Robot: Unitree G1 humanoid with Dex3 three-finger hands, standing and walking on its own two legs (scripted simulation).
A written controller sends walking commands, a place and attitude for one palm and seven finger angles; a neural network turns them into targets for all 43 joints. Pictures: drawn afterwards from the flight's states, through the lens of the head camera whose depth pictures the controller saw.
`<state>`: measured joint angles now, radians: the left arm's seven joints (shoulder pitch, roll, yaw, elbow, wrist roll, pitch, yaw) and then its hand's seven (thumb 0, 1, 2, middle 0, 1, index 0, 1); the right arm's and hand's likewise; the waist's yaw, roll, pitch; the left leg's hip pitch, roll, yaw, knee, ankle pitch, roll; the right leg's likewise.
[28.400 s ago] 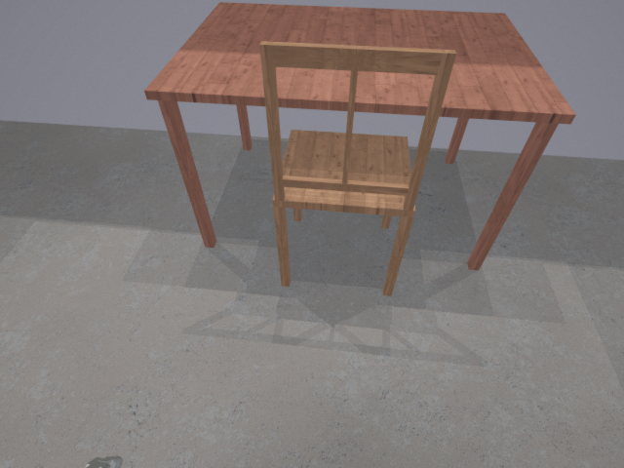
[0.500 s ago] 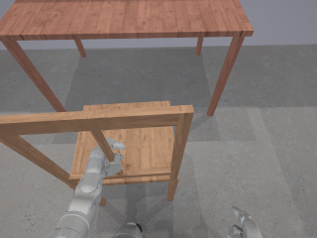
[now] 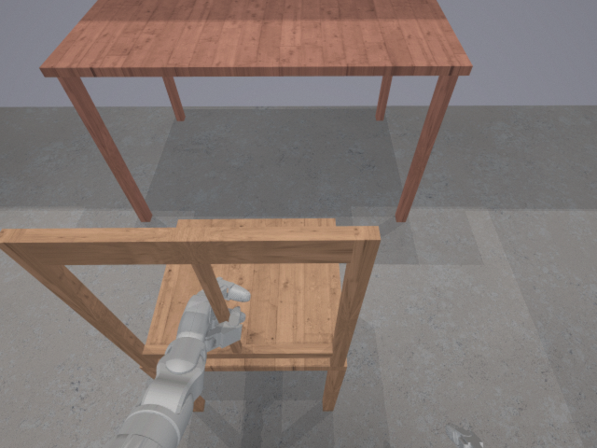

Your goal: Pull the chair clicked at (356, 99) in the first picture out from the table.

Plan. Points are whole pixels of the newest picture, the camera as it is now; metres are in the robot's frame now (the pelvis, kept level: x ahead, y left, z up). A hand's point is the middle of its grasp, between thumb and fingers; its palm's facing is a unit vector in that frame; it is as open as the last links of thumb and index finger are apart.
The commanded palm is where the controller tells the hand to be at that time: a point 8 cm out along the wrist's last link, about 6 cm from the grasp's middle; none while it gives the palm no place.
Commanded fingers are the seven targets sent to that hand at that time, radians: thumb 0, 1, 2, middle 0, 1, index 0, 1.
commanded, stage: stop walking, hand still on the chair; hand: left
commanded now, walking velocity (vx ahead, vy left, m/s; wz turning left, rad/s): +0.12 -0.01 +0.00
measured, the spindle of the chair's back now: (222, 313) +0.31 +0.14 -0.06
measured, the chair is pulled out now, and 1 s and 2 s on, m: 0.58 0.60 0.60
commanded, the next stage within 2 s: open the thumb and straighten the fingers in 0.66 s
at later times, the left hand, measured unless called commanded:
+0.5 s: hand (232, 340) +0.27 +0.12 -0.06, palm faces -0.07 -0.98 -0.17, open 4.9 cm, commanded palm +0.26 +0.17 -0.05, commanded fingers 0.00 0.90 0.90 -0.50 -1.45 -0.50 -1.45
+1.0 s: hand (231, 334) +0.28 +0.12 -0.06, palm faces -0.06 -0.99 -0.14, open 7.4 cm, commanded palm +0.26 +0.17 -0.04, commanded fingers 0.00 -0.55 0.20 -0.43 -1.23 -0.43 -1.23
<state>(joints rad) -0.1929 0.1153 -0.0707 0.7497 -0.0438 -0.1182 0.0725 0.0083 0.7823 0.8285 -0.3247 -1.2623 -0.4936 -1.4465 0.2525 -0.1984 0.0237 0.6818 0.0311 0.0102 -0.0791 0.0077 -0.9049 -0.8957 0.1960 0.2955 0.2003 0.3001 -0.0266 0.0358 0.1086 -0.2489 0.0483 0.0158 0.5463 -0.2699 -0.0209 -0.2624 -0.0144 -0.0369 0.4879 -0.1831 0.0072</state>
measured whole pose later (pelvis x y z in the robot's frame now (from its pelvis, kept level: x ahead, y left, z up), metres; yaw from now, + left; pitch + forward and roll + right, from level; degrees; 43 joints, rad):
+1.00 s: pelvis +0.02 +0.00 -0.01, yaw +1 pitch +4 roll +0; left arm 0.01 0.16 -0.07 0.49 -0.06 -0.04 0.04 0.01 0.32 0.63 -0.46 -1.41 -0.49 -1.44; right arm 0.24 -0.26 0.00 0.64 0.06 -0.06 -0.04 0.01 -0.90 -0.90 0.20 0.30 0.20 0.30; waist -0.06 0.02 -0.02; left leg -0.38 0.03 0.01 0.62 -0.32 -0.02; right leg -0.42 -0.04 -0.04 0.63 -0.29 0.01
